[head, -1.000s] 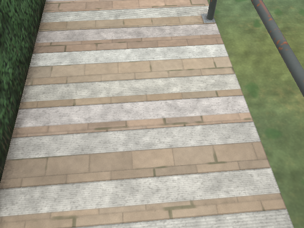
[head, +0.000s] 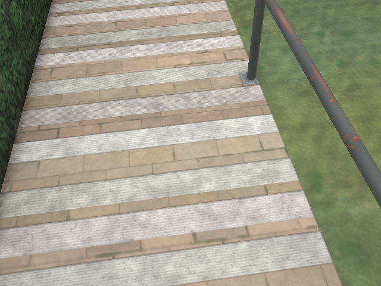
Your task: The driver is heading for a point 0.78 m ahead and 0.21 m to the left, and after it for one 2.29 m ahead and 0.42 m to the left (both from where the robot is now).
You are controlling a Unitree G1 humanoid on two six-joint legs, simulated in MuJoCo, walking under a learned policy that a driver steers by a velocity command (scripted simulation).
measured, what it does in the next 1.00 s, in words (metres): walks ahead: left foot, then right foot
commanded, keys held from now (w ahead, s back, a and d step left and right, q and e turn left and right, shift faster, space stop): w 0.80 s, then w+q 0.20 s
